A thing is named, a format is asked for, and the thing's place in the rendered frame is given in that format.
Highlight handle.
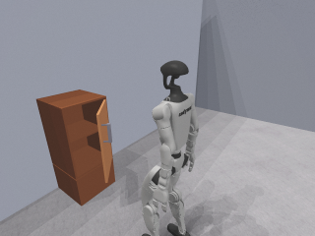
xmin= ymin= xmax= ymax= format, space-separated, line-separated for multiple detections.
xmin=101 ymin=123 xmax=112 ymax=144

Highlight robot head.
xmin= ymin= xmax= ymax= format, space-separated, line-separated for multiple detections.
xmin=160 ymin=60 xmax=189 ymax=103

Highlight robot left hand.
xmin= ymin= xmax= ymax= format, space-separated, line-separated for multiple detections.
xmin=153 ymin=187 xmax=169 ymax=212

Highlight cupboard door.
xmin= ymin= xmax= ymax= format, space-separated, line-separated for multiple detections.
xmin=96 ymin=99 xmax=112 ymax=183

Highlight robot left upper arm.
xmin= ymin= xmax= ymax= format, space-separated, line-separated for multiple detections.
xmin=152 ymin=102 xmax=176 ymax=155

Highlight robot right forearm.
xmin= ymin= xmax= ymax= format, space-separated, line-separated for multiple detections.
xmin=185 ymin=129 xmax=199 ymax=154

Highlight robot left forearm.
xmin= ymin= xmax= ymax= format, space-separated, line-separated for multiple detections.
xmin=157 ymin=145 xmax=174 ymax=190

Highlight robot right hand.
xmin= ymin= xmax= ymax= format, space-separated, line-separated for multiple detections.
xmin=182 ymin=151 xmax=196 ymax=172

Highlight robot right foot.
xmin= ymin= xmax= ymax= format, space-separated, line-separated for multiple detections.
xmin=167 ymin=223 xmax=190 ymax=236

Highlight robot right upper arm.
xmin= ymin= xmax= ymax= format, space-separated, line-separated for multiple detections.
xmin=184 ymin=93 xmax=199 ymax=133

